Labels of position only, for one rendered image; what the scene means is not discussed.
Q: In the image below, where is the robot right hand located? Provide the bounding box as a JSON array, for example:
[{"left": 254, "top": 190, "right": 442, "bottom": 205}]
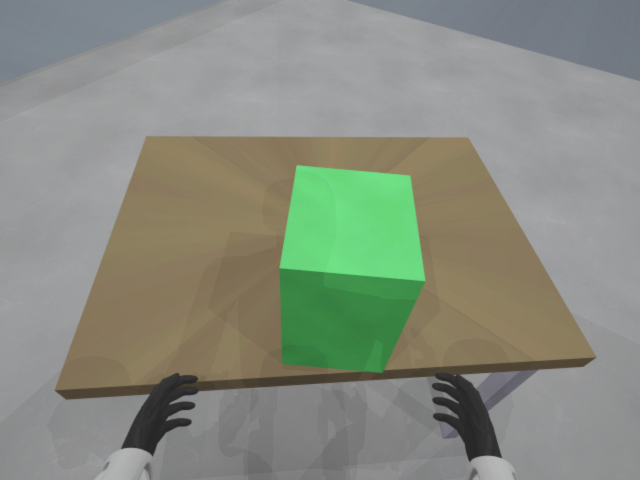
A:
[{"left": 432, "top": 373, "right": 502, "bottom": 462}]

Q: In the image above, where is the carton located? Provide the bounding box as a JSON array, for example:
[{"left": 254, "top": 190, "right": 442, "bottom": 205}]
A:
[{"left": 279, "top": 165, "right": 425, "bottom": 373}]

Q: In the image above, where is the left robot forearm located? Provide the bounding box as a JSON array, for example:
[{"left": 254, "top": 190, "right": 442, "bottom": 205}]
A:
[{"left": 94, "top": 448, "right": 154, "bottom": 480}]

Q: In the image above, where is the table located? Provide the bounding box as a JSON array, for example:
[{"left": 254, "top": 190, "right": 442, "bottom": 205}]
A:
[{"left": 55, "top": 136, "right": 597, "bottom": 439}]

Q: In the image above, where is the right robot forearm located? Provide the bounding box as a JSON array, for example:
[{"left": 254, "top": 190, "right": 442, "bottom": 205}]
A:
[{"left": 466, "top": 456, "right": 518, "bottom": 480}]

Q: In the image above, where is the robot left hand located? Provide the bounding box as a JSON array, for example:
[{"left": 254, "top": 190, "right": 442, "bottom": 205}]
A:
[{"left": 121, "top": 373, "right": 199, "bottom": 457}]

